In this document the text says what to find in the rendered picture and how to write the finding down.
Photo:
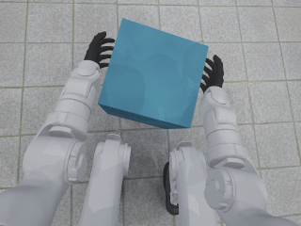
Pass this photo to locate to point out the robot left hand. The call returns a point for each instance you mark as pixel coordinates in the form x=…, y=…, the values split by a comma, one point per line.
x=95, y=49

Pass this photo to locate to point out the right robot forearm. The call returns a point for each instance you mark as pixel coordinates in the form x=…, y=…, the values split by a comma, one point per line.
x=225, y=148

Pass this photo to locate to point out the robot right foot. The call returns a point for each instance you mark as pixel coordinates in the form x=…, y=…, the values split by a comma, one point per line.
x=172, y=209

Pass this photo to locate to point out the robot right hand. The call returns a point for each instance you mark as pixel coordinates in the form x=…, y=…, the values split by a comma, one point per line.
x=215, y=74

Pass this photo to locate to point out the left robot upper arm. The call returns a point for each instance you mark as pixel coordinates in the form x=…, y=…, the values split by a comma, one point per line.
x=51, y=165

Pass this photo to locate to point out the left robot forearm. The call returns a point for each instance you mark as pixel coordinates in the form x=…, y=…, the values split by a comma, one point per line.
x=74, y=105

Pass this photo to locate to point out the right robot upper arm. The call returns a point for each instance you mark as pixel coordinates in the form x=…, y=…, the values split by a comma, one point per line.
x=239, y=197

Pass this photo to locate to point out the robot left shin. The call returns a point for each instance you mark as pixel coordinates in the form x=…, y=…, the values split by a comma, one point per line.
x=100, y=145

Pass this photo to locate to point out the carton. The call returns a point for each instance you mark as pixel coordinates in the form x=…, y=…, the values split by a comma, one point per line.
x=153, y=77

